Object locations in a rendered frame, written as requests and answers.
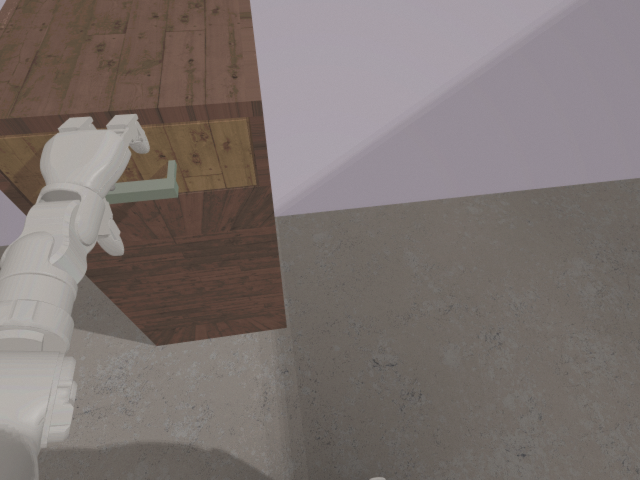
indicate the left robot upper arm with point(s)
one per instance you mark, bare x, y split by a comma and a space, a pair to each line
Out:
37, 396

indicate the robot left hand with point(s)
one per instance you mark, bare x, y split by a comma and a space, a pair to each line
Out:
95, 159

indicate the handle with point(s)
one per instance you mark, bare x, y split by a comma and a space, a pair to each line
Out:
145, 190

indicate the drawer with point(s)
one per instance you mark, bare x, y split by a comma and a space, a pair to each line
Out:
210, 154

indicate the cabinet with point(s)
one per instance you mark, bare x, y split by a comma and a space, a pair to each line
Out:
200, 266

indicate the left robot forearm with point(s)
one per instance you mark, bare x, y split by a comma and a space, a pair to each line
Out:
40, 270

